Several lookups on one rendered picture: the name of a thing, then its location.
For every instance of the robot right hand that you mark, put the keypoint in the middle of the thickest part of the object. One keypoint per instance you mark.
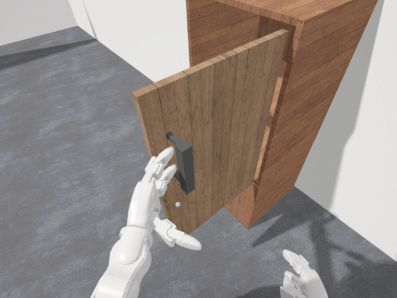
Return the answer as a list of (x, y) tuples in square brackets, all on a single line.
[(309, 285)]

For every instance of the handle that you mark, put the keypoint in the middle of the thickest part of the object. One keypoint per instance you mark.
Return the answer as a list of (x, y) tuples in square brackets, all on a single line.
[(185, 163)]

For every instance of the robot left forearm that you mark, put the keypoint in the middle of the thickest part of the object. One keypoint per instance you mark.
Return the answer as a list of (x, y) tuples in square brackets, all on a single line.
[(129, 261)]

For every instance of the robot left hand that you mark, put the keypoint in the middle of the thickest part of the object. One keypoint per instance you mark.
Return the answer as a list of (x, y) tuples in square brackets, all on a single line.
[(145, 200)]

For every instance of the cupboard door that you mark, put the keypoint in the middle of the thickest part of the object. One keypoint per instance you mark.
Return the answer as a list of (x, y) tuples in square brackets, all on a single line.
[(221, 107)]

